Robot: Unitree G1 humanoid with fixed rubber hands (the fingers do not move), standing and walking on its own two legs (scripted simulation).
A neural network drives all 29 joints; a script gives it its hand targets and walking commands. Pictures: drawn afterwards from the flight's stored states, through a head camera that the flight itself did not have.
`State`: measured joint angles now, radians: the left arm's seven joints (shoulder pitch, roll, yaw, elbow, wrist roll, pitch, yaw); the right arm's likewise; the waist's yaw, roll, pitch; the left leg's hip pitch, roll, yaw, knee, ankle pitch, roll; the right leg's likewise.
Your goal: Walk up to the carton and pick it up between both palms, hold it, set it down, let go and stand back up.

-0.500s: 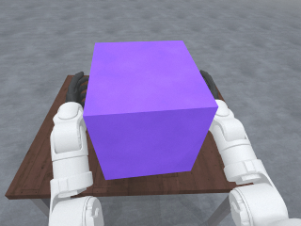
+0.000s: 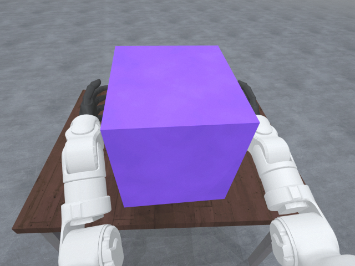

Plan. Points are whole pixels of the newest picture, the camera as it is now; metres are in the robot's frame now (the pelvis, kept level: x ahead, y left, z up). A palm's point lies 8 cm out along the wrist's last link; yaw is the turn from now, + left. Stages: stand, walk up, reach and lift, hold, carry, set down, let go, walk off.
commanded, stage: hold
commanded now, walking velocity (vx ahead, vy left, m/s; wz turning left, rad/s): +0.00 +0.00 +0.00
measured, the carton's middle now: (171, 125) +0.39 +0.00 +0.14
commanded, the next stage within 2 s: none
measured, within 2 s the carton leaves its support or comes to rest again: neither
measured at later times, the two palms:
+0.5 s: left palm (88, 120) +0.36 +0.18 +0.19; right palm (246, 116) +0.36 -0.16 +0.19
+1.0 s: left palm (90, 118) +0.36 +0.17 +0.19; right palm (245, 119) +0.36 -0.17 +0.18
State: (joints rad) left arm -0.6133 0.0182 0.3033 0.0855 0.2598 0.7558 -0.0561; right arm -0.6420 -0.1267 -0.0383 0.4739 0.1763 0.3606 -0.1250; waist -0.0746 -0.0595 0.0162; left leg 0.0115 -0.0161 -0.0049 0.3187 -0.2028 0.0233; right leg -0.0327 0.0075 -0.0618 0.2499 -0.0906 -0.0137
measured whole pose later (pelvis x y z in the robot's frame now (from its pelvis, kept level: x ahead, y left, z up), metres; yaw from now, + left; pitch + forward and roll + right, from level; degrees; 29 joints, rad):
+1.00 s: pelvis +0.00 +0.00 +0.00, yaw +0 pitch -7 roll +0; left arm -0.65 0.02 0.33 0.17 0.28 0.74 -0.07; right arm -0.66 -0.11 -0.06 0.54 0.13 0.37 -0.11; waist -0.06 -0.06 0.01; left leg 0.00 -0.02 0.00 0.31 -0.19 0.02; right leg -0.05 0.01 -0.06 0.26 -0.09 -0.02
